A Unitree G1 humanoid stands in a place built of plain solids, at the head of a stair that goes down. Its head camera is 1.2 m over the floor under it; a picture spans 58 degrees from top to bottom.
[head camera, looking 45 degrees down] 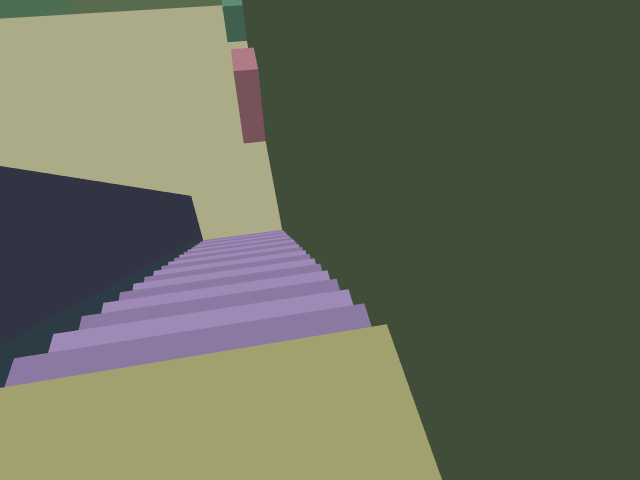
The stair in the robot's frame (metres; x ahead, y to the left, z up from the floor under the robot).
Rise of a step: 0.20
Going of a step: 0.23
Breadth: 1.30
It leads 11 degrees to the left of straight ahead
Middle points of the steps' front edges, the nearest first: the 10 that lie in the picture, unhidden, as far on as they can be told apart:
0.69 0.42 0.00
0.92 0.46 -0.19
1.15 0.50 -0.39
1.37 0.55 -0.58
1.60 0.59 -0.78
1.83 0.63 -0.97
2.06 0.68 -1.17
2.29 0.72 -1.36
2.51 0.76 -1.56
2.74 0.81 -1.76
